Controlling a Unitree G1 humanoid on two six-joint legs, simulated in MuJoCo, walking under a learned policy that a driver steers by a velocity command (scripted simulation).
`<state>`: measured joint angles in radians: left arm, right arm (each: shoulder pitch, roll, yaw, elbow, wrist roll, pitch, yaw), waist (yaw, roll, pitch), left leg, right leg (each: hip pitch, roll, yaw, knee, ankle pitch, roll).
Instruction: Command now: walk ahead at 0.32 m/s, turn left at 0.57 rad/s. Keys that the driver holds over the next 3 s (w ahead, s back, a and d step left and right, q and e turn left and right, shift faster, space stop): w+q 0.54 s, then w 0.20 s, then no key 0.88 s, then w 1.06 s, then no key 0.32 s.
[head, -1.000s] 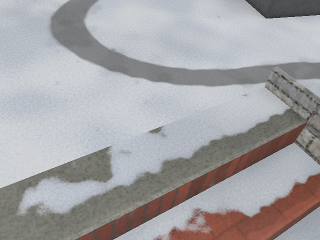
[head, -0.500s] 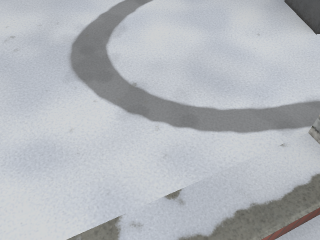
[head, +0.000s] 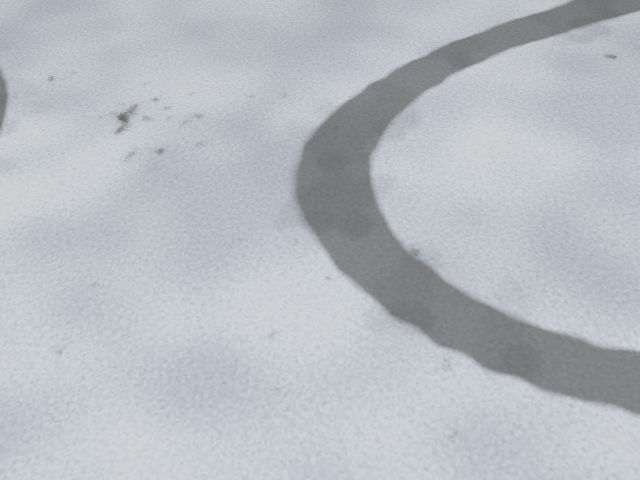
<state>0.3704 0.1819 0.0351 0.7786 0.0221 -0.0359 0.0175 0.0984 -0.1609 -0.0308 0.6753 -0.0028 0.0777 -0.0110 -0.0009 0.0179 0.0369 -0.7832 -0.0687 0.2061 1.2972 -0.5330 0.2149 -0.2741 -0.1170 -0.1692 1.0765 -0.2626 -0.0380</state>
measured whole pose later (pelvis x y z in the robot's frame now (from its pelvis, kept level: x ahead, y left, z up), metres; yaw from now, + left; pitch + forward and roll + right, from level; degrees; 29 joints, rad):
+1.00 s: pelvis +0.50 +0.05 +0.11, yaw +25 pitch +2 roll -2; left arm 0.47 0.21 0.03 0.86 0.00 -0.09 0.00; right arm 0.06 -0.18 -0.01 0.66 -0.06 -0.08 0.03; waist 0.07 0.03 0.02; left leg -0.50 -0.02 0.02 0.53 -0.03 0.08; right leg -0.04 0.02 -0.09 0.52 -0.45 -0.01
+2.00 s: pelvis +0.65 +0.13 +0.14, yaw +26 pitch +1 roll -1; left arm 0.33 0.23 0.06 0.92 0.03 -0.04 -0.01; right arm 0.38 -0.21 -0.06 0.92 -0.03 -0.08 0.00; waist -0.02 -0.02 -0.01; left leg -0.14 -0.05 0.03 0.39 -0.26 0.08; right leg -0.36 0.00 -0.03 0.93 -0.38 -0.09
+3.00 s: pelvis +1.12 +0.31 +0.12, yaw +25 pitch +0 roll +0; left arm 0.34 0.17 0.03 1.03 0.01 -0.05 0.02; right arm 0.14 -0.18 -0.03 0.97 -0.01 -0.07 -0.01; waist 0.03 -0.02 0.09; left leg -0.36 -0.04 0.11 0.46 -0.10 0.10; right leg -0.30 0.03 0.00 1.10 -0.48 -0.04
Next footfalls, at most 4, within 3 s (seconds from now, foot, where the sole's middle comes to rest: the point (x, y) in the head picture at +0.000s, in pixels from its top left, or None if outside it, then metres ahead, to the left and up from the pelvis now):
0.56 right None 0.45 -0.10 -0.65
0.98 left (257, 399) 0.62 0.19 -0.65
1.34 right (357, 381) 0.65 -0.01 -0.65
2.32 right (280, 248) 1.01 0.16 -0.65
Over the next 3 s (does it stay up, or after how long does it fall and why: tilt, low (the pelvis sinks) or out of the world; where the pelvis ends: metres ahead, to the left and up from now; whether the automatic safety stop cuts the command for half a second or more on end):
stays up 1.12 0.31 0.12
